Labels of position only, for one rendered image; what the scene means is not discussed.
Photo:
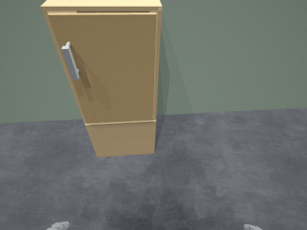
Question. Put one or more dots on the handle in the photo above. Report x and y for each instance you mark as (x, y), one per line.
(70, 62)

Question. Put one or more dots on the cupboard door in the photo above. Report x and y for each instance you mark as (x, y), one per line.
(115, 55)

